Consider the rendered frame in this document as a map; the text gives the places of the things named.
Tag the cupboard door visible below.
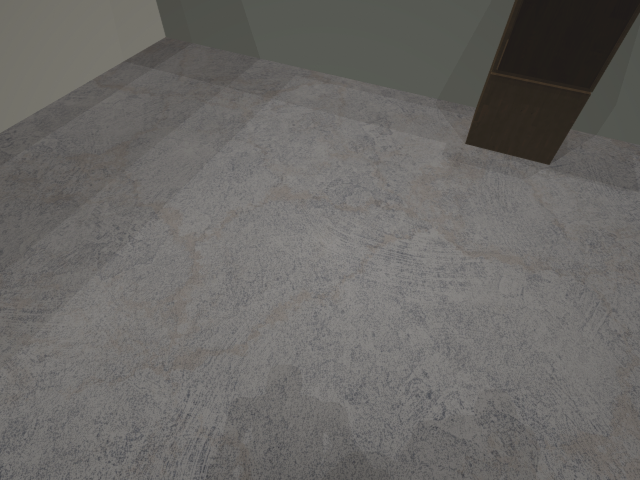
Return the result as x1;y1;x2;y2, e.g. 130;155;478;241
498;0;640;89

